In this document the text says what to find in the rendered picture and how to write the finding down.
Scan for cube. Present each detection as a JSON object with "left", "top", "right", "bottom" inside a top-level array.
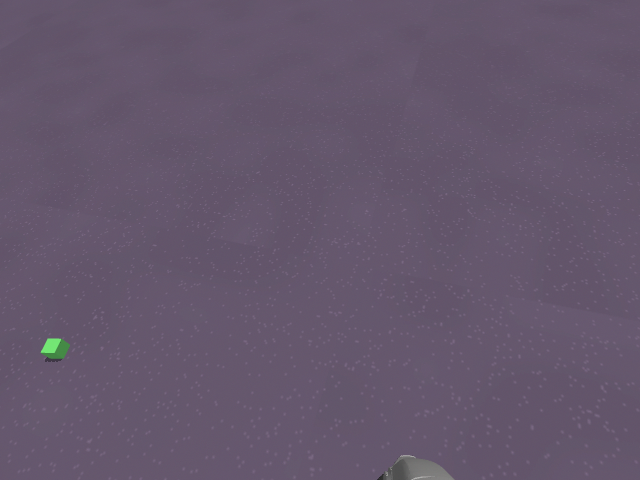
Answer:
[{"left": 41, "top": 338, "right": 70, "bottom": 359}]

